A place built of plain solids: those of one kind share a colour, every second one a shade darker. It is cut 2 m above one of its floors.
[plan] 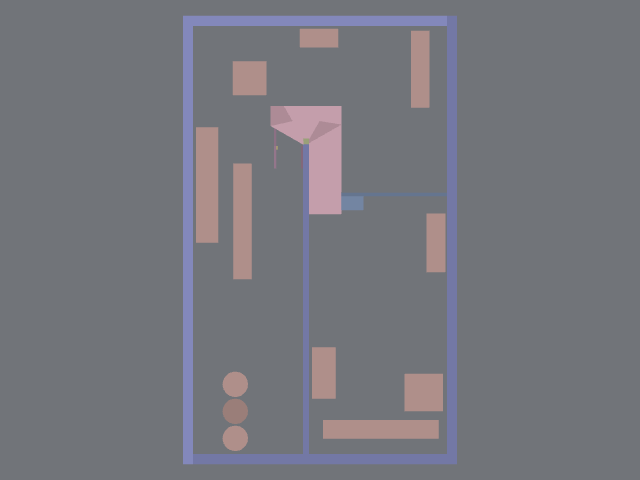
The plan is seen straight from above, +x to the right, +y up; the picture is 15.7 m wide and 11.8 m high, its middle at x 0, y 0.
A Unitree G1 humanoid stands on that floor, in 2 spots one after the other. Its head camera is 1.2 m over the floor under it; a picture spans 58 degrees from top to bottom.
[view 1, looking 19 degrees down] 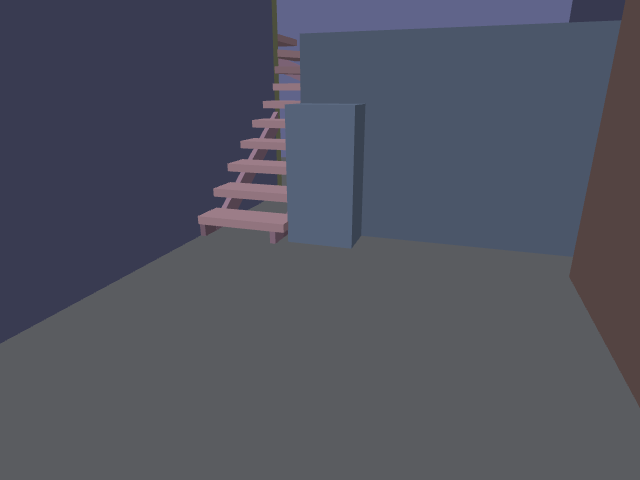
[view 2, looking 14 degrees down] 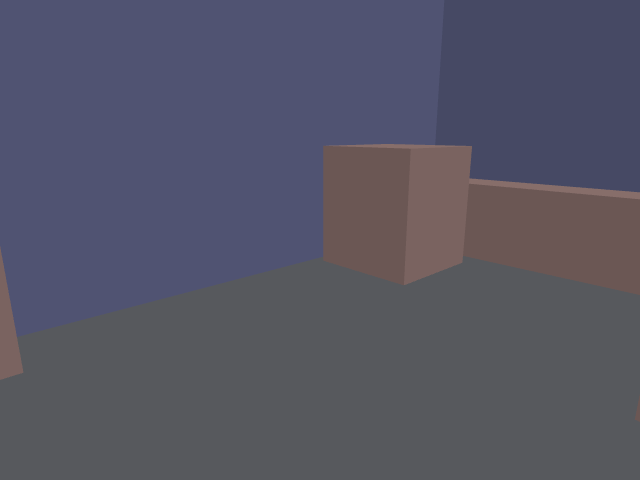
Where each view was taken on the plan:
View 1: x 1.84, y -2.46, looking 108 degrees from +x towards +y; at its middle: part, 3.55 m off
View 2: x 0.12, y -0.54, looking -43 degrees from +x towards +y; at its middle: wall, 4.22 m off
